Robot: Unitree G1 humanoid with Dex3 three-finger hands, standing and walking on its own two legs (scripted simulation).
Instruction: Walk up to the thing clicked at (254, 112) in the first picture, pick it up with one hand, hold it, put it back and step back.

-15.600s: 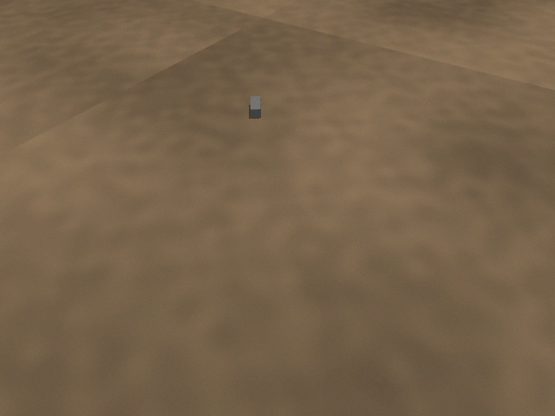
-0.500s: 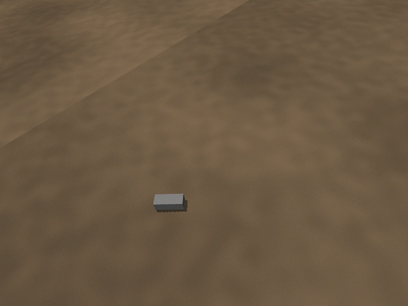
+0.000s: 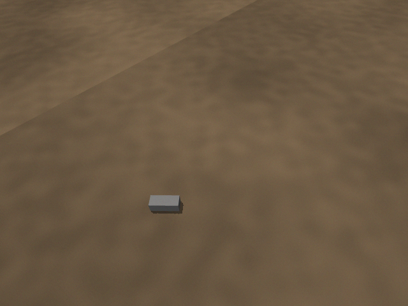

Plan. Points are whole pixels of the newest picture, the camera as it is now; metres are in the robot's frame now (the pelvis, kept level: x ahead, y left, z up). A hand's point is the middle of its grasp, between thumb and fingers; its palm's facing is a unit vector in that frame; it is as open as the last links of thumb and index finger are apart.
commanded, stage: walk up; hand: left
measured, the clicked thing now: (164, 203) +0.79 +0.29 -0.73
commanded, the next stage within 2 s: stand in 0.52 s
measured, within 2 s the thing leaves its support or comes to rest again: neither
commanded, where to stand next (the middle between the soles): +0.35 +0.02 m, yaw +0 degrees
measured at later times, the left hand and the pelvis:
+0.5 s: hand out of the picture +0.12 +0.28 -0.14, palm faces +0.04 -0.94 -0.35, open 7.4 cm; pelvis +0.01 +0.02 +0.01, yaw +1 degrees
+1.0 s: hand out of the picture +0.04 +0.26 -0.14, palm faces -0.01 -0.94 -0.34, open 7.4 cm; pelvis -0.01 +0.00 +0.02, yaw +1 degrees
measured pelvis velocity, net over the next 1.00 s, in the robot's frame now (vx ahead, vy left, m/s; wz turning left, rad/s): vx -0.01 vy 0.00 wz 0.01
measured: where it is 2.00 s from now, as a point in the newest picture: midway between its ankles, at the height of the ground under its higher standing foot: outside the picture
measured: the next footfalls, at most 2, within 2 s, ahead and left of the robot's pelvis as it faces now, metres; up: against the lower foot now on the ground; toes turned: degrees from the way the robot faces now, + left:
left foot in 1.82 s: +0.15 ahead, +0.17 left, +0.00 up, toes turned +6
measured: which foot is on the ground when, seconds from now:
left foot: down 0.00-1.00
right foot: down 0.00-1.00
